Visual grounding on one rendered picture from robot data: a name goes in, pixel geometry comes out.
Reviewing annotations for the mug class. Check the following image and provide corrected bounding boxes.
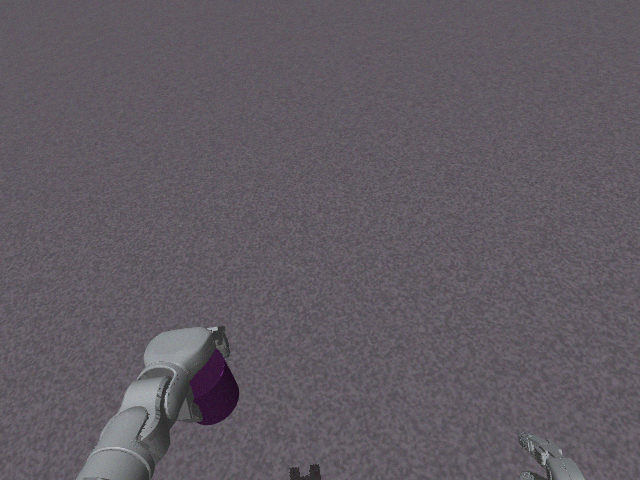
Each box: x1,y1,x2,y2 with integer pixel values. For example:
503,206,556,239
190,348,239,425

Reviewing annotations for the left robot hand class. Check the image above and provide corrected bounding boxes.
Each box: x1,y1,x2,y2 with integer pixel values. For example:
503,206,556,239
143,326,230,423

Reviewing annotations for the right robot hand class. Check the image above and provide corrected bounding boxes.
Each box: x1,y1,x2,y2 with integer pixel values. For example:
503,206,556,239
518,432,586,480

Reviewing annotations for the left robot arm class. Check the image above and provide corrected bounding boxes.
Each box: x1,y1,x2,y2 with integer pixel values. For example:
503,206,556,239
75,362,190,480

